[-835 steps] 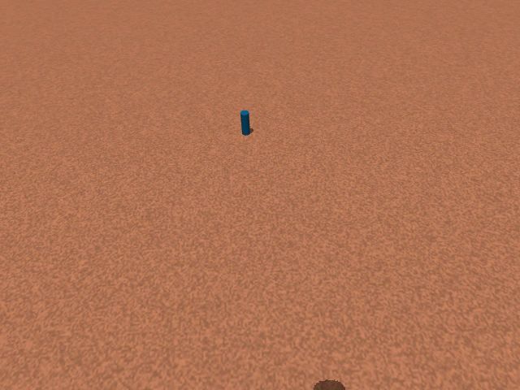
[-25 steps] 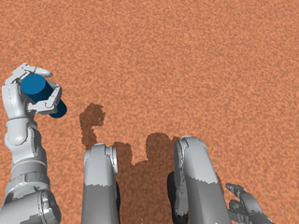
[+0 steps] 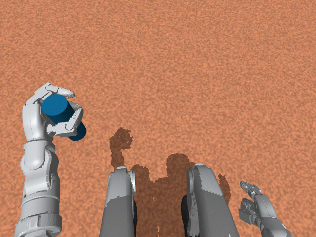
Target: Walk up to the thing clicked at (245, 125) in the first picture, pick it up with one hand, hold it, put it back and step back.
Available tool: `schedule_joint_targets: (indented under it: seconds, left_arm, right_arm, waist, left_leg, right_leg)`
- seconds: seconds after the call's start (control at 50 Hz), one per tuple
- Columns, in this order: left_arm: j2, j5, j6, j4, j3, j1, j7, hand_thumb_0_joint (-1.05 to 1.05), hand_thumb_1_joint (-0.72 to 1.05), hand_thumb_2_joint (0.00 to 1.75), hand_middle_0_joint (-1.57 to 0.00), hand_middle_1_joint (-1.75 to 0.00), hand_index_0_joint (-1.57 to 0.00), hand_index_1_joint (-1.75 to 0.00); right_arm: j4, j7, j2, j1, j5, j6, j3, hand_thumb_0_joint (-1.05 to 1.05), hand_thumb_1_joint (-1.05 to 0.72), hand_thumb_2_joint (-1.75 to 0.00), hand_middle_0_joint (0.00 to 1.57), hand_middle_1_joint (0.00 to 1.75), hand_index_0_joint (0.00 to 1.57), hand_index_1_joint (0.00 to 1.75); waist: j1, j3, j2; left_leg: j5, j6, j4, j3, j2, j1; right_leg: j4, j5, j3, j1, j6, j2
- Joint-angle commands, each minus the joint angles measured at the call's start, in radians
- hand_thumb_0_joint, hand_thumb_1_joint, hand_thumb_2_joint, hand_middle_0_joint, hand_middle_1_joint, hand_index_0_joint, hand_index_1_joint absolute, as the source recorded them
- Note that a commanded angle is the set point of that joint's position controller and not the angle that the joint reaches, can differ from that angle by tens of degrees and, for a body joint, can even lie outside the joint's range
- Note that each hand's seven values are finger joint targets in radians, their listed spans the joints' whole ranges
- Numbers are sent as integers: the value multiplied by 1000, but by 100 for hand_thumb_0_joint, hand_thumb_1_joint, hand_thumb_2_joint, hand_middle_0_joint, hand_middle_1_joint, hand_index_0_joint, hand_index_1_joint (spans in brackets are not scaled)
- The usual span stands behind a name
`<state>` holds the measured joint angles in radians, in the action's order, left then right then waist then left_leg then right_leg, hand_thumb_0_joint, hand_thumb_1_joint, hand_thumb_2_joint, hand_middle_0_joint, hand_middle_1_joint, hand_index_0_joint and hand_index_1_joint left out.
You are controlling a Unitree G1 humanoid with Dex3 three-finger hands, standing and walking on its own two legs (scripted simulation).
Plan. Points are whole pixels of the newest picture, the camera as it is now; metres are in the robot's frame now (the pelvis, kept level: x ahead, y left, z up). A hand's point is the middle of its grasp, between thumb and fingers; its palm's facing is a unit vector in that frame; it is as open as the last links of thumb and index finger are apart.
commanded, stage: lift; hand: left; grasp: from the side
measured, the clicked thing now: (67, 120) +0.39 +0.24 -0.02
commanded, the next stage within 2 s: hold in 1.34 s
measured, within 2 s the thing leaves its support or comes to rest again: neither
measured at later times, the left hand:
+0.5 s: hand (41, 80) +0.38 +0.20 +0.17, palm faces +0.17 -0.99 -0.03, open 7.0 cm
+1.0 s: hand (29, 45) +0.39 +0.19 +0.24, palm faces +0.19 -0.98 -0.01, open 7.0 cm
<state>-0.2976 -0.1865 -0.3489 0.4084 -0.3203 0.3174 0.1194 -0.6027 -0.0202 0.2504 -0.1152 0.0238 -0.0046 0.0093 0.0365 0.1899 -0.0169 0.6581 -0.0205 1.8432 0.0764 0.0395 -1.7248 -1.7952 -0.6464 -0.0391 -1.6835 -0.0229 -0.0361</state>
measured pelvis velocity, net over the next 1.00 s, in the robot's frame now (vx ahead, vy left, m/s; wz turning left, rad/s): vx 0.05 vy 0.00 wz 0.04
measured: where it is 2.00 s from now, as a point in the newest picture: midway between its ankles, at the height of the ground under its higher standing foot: (160, 232)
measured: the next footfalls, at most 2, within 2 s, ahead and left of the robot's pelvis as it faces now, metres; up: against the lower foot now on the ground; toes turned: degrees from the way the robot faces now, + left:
none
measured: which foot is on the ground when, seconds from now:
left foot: down 0.00-1.00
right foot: down 0.00-1.00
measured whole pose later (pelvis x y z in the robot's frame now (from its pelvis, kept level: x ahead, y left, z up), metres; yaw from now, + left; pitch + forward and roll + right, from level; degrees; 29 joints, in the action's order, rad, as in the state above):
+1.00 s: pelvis +0.05 +0.00 +0.19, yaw +2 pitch +13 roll -2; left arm -0.19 -0.17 -0.33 0.36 -0.16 0.13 0.01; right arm -0.64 -0.04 0.21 -0.23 0.01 0.04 0.00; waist 0.02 0.10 -0.02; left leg 0.48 -0.03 1.07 0.03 0.05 -0.81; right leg -1.03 -0.47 -0.04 -0.78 -0.02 -0.03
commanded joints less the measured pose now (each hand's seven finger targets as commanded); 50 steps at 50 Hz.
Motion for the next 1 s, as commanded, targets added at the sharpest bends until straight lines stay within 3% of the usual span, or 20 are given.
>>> schedule_joint_targets:
  seconds: [0.0, 0.04, 0.08, 0.1, 0.12, 0.14, 0.18, 0.2, 0.28, 0.32, 0.36, 0.44, 0.56, 0.58, 0.6, 0.66, 0.68, 0.76, 0.92, 0.98]
  left_arm:
    - [-210, -8, -45, -403, -31, 254, -36, 0, 42, 124, -127, -140, -131, -137]
    - [-142, -8, -22, -371, 24, 134, -46, 0, 42, 123, -126, -140, -130, -137]
    - [-107, -7, 4, -258, 26, 46, -61, 0, 41, 125, -128, -142, -132, -139]
    - [-95, -10, 7, -251, 31, 59, -66, 0, 40, 125, -128, -141, -132, -139]
    - [-120, -15, 0, -305, 6, 96, -73, 0, 37, 124, -128, -140, -131, -138]
    - [-126, -10, -1, -343, 23, 133, -75, 0, 34, 123, -128, -140, -131, -138]
    - [-149, -3, -1, -346, 9, 94, -83, 0, 34, 123, -128, -140, -131, -138]
    - [-113, 4, -1, -311, 45, 43, -82, 0, 38, 123, -126, -139, -130, -137]
    - [-82, -2, -11, -276, 62, 91, -83, 0, 38, 122, -125, -137, -128, -135]
    - [-55, -6, -7, -242, 85, 54, -71, 0, 39, 122, -126, -137, -129, -135]
    - [-101, 7, -13, -275, 63, 70, -70, 0, 38, 121, -125, -136, -128, -134]
    - [-77, 8, -33, -288, 67, 57, -82, 0, 37, 121, -126, -136, -128, -134]
    - [-65, 9, -54, -321, 93, 70, -91, 0, 39, 122, -126, -135, -128, -134]
    - [-46, 14, -44, -230, 97, 19, -89, 0, 37, 122, -127, -135, -129, -135]
    - [-63, 8, -58, -335, 96, 83, -91, 0, 38, 123, -127, -135, -129, -134]
    - [-24, 5, -50, -293, 121, 55, -92, 0, 36, 123, -126, -135, -128, -135]
    - [-60, 10, -50, -311, 88, 66, -100, 0, 36, 122, -127, -135, -128, -134]
    - [-25, 14, -39, -276, 119, 22, -101, 0, 37, 122, -125, -134, -127, -133]
    - [-15, 13, -53, -274, 113, 56, -106, 0, 38, 123, -125, -134, -126, -133]
    - [-24, 19, -52, -281, 110, 55, -108, 0, 39, 122, -124, -134, -126, -133]
  right_arm:
    - [105, -26, 160, -78, 7, 38, 67, 0, -89, -89, 20, 30, 20, 30]
    - [96, -30, 150, -88, 7, 44, 62, 0, -89, -89, 20, 30, 20, 30]
    - [69, -33, 137, -86, 8, 51, 55, 0, -89, -89, 20, 30, 20, 30]
    - [72, -35, 137, -76, 11, 55, 55, 0, -89, -89, 20, 30, 20, 30]
    - [83, -36, 139, -73, 11, 58, 56, 0, -90, -89, 20, 30, 20, 30]
    - [90, -37, 137, -70, 11, 61, 57, 0, -90, -89, 20, 30, 20, 30]
    - [91, -36, 137, -85, 14, 62, 54, 0, -89, -89, 20, 30, 20, 30]
    - [93, -36, 129, -78, 13, 64, 49, 0, -88, -89, 20, 30, 20, 30]
    - [85, -34, 120, -94, 10, 78, 47, 0, -89, -89, 20, 30, 20, 30]
    - [82, -31, 125, -98, 9, 84, 49, 0, -89, -89, 20, 30, 20, 30]
    - [87, -28, 130, -98, 7, 86, 54, 0, -89, -89, 20, 30, 20, 30]
    - [95, -20, 117, -90, 4, 87, 46, 0, -89, -89, 20, 30, 20, 30]
    - [91, -21, 113, -98, -2, 92, 42, 0, -90, -89, 20, 30, 20, 30]
    - [86, -22, 114, -95, -4, 92, 44, 0, -90, -90, 20, 30, 20, 30]
    - [93, -21, 113, -98, -4, 92, 43, 0, -89, -89, 20, 30, 20, 30]
    - [86, -23, 108, -106, -6, 93, 40, 0, -90, -89, 20, 30, 20, 30]
    - [87, -22, 108, -112, -7, 91, 43, 0, -90, -90, 20, 30, 20, 30]
    - [78, -25, 104, -116, -10, 85, 41, 0, -89, -89, 20, 30, 20, 30]
    - [71, -25, 94, -119, -16, 81, 40, 0, -89, -90, 20, 30, 20, 30]
    - [73, -22, 95, -107, -18, 79, 43, 0, -89, -89, 20, 30, 20, 30]
  waist:
    - [-2, 597, -116]
    - [10, 554, -95]
    - [15, 442, -35]
    - [25, 405, -15]
    - [10, 421, -35]
    - [19, 434, -58]
    - [4, 437, -55]
    - [5, 401, -54]
    - [17, 342, -40]
    - [16, 328, -27]
    - [-4, 334, -54]
    - [-19, 293, -63]
    - [-11, 289, -43]
    - [3, 256, -10]
    - [-3, 278, -30]
    - [4, 260, -7]
    - [-9, 275, -7]
    - [1, 241, 7]
    - [-3, 211, -21]
    - [-20, 188, -24]
  left_leg:
    - [-152, 34, -356, -7, -19, 572]
    - [-194, 31, -398, -1, -18, 613]
    - [-171, 39, -431, -9, -21, 578]
    - [-164, 43, -450, -11, -22, 563]
    - [-182, 41, -471, -9, -20, 601]
    - [-184, 39, -487, -10, -21, 634]
    - [-224, 34, -524, -2, -18, 703]
    - [-226, 32, -547, -2, -19, 715]
    - [-253, 32, -601, -12, -19, 765]
    - [-288, 32, -622, -19, -20, 796]
    - [-299, 29, -659, -25, -20, 844]
    - [-255, 22, -741, -13, -16, 904]
    - [-278, 23, -798, -23, -19, 965]
    - [-283, 28, -797, -29, -21, 947]
    - [-292, 28, -806, -37, -23, 963]
    - [-312, 29, -829, -41, -22, 994]
    - [-318, 29, -836, -45, -24, 993]
    - [-368, 29, -865, -53, -25, 1035]
    - [-402, 24, -928, -58, -23, 1112]
    - [-407, 22, -955, -57, -24, 1119]
  right_leg:
    - [337, 182, 9, 405, 51, 28]
    - [370, 219, -2, 447, 47, 31]
    - [424, 207, -1, 490, 42, 35]
    - [450, 207, 2, 509, 41, 36]
    - [462, 222, 3, 531, 43, 34]
    - [481, 228, 5, 557, 42, 33]
    - [499, 256, -3, 589, 43, 34]
    - [513, 256, -5, 591, 44, 35]
    - [582, 283, -6, 659, 43, 37]
    - [614, 318, -5, 704, 42, 37]
    - [648, 326, -1, 747, 43, 35]
    - [693, 282, -8, 771, 42, 34]
    - [755, 310, -9, 860, 39, 37]
    - [772, 322, -6, 874, 35, 39]
    - [785, 333, -1, 901, 35, 35]
    - [817, 356, 0, 940, 31, 36]
    - [829, 363, 2, 971, 30, 35]
    - [865, 416, 4, 1013, 27, 36]
    - [911, 442, 1, 1063, 32, 41]
    - [926, 444, -2, 1084, 33, 40]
